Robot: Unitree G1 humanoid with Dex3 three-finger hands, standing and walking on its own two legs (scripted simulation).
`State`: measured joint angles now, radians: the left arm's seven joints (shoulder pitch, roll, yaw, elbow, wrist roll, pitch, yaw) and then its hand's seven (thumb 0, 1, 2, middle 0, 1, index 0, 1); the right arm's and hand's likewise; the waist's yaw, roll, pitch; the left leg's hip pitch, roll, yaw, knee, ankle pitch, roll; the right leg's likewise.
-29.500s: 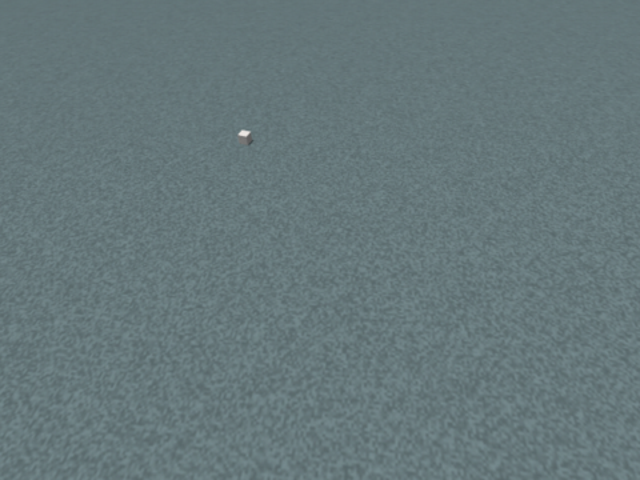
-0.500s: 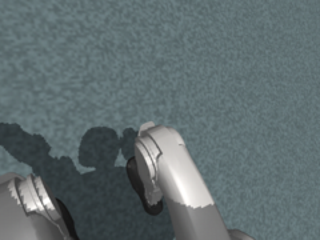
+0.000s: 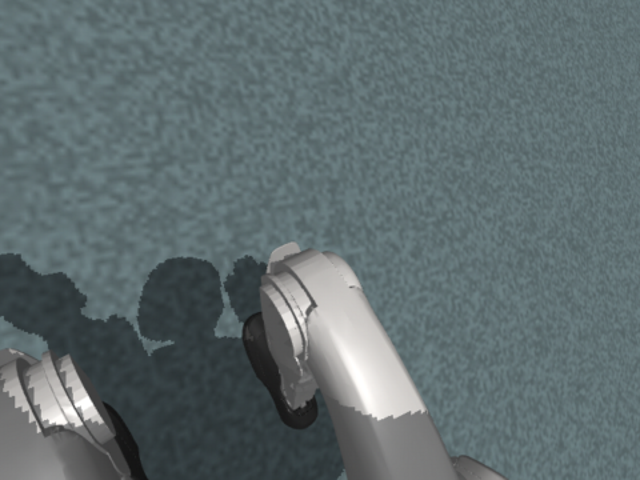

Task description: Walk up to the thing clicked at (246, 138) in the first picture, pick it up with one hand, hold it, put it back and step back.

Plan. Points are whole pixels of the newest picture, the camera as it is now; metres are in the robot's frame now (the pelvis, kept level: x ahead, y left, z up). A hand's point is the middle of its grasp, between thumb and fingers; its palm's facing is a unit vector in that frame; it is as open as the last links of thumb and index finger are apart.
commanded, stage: open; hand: left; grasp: from above
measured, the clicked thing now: out of the picture +0.41 +0.36 -0.29
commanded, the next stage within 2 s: withdraw in 0.98 s
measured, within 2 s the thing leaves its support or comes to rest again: neither
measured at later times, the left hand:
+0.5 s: hand out of the picture +0.42 +0.34 -0.25, palm faces -0.03 -0.45 -0.89, open 9.6 cm
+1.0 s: hand out of the picture +0.42 +0.34 -0.25, palm faces -0.03 -0.45 -0.89, open 12.0 cm
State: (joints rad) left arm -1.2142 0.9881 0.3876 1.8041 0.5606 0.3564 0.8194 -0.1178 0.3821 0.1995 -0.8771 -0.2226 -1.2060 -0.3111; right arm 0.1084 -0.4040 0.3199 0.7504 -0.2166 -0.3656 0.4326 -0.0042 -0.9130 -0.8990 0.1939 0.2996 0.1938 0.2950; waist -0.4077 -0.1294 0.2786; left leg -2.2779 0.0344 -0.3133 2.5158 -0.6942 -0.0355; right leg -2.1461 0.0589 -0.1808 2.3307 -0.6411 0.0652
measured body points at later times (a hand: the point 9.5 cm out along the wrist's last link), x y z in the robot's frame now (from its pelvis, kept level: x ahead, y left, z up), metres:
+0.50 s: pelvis +0.00 +0.00 +0.00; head +0.28 +0.11 +0.32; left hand +0.42 +0.36 -0.20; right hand +0.00 -0.24 -0.04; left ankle +0.07 +0.14 -0.28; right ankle +0.13 -0.12 -0.28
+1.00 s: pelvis +0.00 +0.00 +0.00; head +0.29 +0.11 +0.32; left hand +0.42 +0.36 -0.20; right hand +0.01 -0.25 -0.04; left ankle +0.07 +0.14 -0.28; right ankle +0.13 -0.12 -0.28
